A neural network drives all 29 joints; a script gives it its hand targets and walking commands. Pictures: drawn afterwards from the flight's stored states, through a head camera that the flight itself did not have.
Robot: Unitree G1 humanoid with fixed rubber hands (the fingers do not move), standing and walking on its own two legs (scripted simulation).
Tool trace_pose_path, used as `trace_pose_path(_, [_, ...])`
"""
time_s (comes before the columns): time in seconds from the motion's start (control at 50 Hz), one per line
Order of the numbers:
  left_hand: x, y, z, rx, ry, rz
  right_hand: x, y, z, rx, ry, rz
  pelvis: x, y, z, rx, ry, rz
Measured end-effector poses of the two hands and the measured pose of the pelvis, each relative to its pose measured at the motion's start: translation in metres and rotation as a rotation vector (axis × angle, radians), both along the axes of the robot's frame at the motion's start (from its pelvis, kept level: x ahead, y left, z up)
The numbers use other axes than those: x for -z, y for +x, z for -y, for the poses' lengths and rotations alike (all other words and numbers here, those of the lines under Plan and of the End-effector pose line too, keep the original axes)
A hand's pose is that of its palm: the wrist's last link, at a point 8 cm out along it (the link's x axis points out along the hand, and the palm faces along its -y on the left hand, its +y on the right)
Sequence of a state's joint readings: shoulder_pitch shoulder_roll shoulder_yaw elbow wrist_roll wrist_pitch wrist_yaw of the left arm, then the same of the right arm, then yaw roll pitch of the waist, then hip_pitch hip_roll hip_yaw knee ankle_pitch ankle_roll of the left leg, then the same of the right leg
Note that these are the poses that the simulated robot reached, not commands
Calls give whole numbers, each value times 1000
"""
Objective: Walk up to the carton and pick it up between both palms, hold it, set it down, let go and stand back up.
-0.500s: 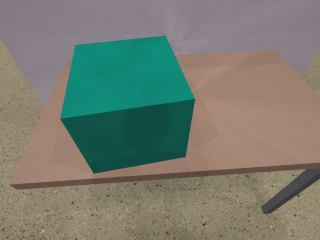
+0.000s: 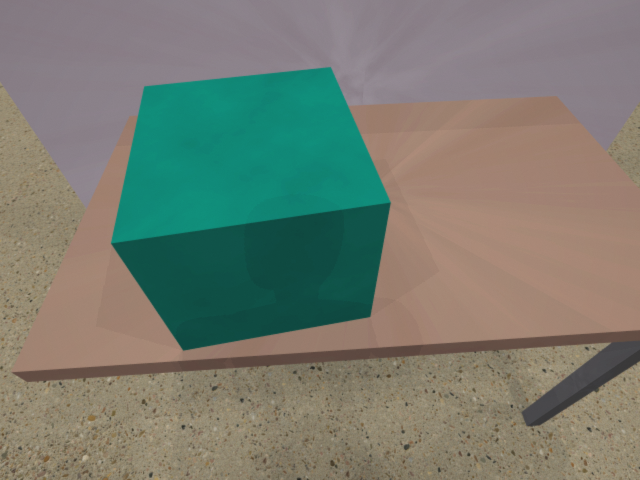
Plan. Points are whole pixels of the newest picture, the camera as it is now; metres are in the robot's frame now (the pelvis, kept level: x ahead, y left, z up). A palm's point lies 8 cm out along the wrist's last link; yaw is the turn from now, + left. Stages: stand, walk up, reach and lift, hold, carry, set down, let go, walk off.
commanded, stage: stand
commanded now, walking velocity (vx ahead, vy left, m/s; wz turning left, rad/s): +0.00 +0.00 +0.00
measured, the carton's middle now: (259, 204) +0.50 +0.09 +0.05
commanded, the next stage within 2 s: none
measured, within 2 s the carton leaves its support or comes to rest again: neither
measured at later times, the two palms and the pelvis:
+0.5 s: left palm out of the picture -0.01 +0.21 -0.15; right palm out of the picture -0.04 -0.21 -0.15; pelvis -0.01 +0.00 +0.00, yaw +0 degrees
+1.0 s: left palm out of the picture -0.02 +0.21 -0.15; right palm out of the picture -0.04 -0.20 -0.15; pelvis -0.01 +0.00 +0.00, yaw +0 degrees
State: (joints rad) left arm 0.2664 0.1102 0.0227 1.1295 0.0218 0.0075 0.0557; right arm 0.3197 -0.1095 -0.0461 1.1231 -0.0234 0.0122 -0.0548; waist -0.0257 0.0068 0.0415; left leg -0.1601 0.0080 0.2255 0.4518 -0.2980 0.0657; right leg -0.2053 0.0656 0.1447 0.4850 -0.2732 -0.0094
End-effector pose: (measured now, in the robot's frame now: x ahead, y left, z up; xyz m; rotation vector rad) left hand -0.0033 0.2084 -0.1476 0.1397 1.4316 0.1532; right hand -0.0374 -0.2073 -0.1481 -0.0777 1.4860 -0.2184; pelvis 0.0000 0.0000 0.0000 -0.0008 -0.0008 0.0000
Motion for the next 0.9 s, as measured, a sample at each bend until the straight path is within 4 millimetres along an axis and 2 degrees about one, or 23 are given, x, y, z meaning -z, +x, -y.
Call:
trace_pose_path(0.26, [-1,10,-2,-5,14,43,3,3,0,-10,4,15,1,1,1,1,7,14])
trace_pose_path(0.64, [-1,-12,2,5,-4,1,0,-13,1,-6,6,-9,-1,-7,0,2,9,12])
trace_pose_path(0.9, [-2,-12,0,10,-2,6,1,-8,-4,-13,14,10,-1,-8,-2,1,7,12])
